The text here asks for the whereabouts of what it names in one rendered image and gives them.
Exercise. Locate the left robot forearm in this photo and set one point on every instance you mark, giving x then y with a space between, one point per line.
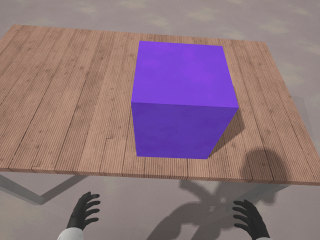
72 233

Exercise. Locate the robot right hand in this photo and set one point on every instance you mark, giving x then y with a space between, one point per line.
256 227

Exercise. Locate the carton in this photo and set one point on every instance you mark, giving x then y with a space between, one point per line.
182 99

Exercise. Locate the robot left hand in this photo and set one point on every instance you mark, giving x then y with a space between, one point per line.
79 214

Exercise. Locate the table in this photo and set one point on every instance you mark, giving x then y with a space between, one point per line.
65 108

